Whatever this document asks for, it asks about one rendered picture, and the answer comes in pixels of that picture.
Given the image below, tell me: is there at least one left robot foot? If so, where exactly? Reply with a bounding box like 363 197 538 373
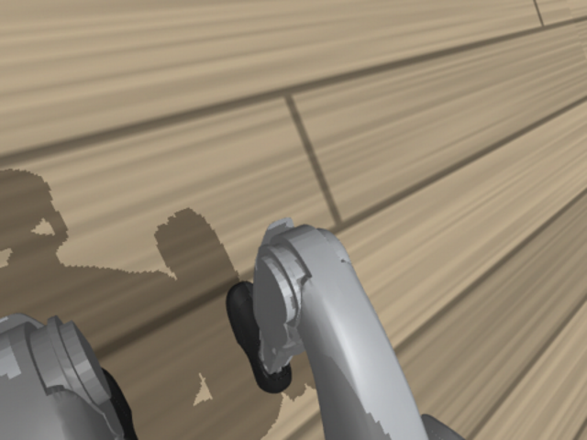
102 368 138 440

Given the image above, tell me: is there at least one right robot hand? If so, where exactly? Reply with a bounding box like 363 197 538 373
420 414 465 440

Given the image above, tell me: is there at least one right robot foot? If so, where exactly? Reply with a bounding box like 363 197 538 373
226 281 292 393

